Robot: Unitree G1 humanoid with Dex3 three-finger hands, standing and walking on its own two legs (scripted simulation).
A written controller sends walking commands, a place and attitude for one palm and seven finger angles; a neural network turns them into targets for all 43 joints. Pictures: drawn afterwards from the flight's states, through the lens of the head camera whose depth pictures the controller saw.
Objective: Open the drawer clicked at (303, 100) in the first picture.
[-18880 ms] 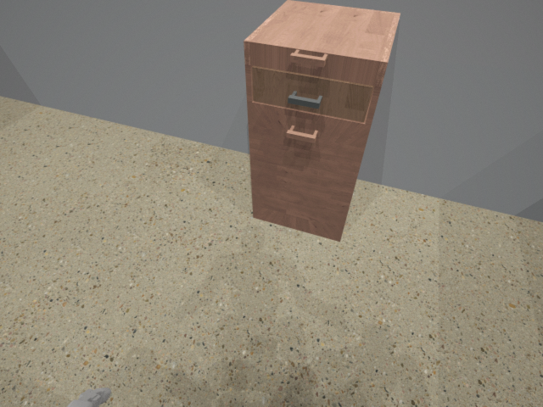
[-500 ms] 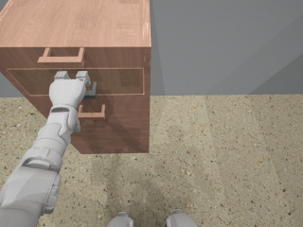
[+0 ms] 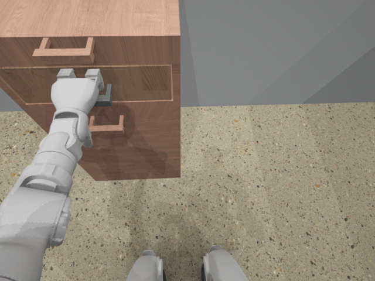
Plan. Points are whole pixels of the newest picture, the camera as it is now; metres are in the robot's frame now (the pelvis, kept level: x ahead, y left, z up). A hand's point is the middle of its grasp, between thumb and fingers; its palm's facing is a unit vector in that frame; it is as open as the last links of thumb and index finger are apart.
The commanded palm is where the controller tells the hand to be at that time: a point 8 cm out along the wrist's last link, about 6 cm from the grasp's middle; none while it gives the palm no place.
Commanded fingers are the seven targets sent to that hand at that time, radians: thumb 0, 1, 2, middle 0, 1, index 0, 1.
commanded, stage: lower the fingers behind the handle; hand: left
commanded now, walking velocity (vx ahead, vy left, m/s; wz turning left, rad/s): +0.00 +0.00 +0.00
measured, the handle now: (90, 94) +0.55 +0.21 +0.01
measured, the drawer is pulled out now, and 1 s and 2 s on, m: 0.00 0.00 0.00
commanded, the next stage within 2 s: lift the fingers back up to retry in 0.04 s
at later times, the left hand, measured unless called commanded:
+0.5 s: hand (83, 104) +0.50 +0.21 +0.04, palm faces -0.06 -0.03 -1.00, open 13.8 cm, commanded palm +0.48 +0.21 +0.10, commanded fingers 0.00 -0.50 0.30 -0.30 -1.20 -0.30 -1.20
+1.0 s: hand (78, 98) +0.50 +0.21 +0.06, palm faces -0.06 -0.04 -1.00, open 13.8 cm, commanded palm +0.48 +0.21 +0.13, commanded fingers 0.00 -0.50 0.30 -0.30 -1.20 -0.30 -1.20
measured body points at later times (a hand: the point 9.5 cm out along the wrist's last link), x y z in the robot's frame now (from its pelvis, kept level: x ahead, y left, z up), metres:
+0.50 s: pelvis +0.01 +0.00 +0.02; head +0.12 +0.00 +0.46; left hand +0.50 +0.21 +0.09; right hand +0.02 -0.27 -0.11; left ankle +0.03 +0.11 -0.66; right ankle +0.03 -0.12 -0.66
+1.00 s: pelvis +0.06 +0.00 +0.05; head +0.14 -0.01 +0.49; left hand +0.49 +0.21 +0.11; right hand +0.12 -0.27 -0.09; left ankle +0.03 +0.11 -0.66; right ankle +0.03 -0.12 -0.66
